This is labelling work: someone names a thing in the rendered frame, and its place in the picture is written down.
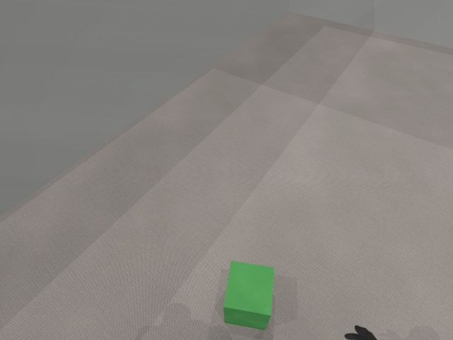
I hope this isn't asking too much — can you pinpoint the carton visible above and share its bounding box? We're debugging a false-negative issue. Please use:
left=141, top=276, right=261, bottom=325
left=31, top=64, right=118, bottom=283
left=224, top=261, right=274, bottom=330

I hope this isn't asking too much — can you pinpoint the right robot hand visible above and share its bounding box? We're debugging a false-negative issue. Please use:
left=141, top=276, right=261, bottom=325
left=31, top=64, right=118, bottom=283
left=345, top=325, right=377, bottom=340

